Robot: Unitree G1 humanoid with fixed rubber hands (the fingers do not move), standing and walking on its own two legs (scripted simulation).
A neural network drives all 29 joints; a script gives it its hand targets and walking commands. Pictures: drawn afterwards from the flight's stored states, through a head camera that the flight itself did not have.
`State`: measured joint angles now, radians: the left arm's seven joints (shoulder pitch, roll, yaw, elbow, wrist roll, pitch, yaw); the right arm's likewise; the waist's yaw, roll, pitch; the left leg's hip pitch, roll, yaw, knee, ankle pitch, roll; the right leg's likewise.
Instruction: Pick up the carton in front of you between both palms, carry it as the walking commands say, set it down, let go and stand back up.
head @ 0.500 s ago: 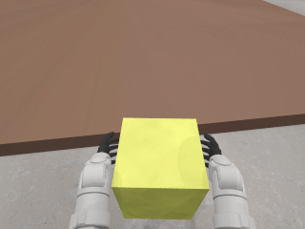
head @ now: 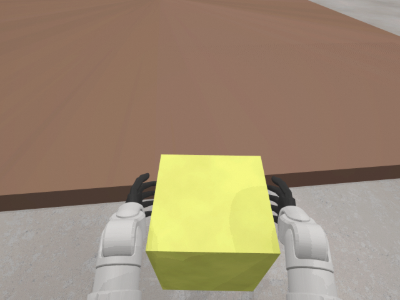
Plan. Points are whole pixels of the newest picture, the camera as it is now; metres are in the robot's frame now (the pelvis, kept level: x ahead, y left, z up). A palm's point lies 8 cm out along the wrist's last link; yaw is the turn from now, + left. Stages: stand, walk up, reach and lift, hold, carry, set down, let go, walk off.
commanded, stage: carry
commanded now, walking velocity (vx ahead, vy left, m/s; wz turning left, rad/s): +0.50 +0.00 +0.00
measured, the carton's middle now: (209, 226) +0.29 -0.01 +0.00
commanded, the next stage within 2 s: none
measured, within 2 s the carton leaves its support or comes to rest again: neither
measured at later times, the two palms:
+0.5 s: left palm (145, 137) +0.49 +0.16 +0.10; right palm (260, 137) +0.50 -0.14 +0.10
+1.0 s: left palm (160, 57) +0.89 +0.16 +0.16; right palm (242, 60) +0.87 -0.14 +0.16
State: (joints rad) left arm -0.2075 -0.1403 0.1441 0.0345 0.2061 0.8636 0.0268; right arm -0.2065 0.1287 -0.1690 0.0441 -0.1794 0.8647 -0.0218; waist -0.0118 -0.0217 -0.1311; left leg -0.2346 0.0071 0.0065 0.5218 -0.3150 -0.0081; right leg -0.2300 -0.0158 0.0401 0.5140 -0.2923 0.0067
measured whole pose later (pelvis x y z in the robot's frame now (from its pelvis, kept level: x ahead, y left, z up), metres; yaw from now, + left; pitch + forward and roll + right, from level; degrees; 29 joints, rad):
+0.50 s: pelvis +0.23 +0.00 +0.01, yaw +0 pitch +6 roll +0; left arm -0.16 -0.13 0.11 -0.34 0.10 1.22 0.10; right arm -0.16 0.13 -0.13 -0.34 -0.09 1.23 -0.09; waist 0.03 -0.02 -0.13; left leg -0.57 0.09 0.14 0.67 -0.23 -0.01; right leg -0.07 -0.04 -0.19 0.28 -0.30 0.00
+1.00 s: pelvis +0.54 +0.03 +0.00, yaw -1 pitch +5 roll +0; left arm -0.60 -0.04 0.20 -0.22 0.09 1.34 0.11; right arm -0.60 0.04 -0.19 -0.18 -0.06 1.32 -0.12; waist -0.05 -0.01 -0.07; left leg -0.06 0.02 0.22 0.36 -0.38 0.02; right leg -0.64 -0.07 -0.14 0.63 -0.08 -0.06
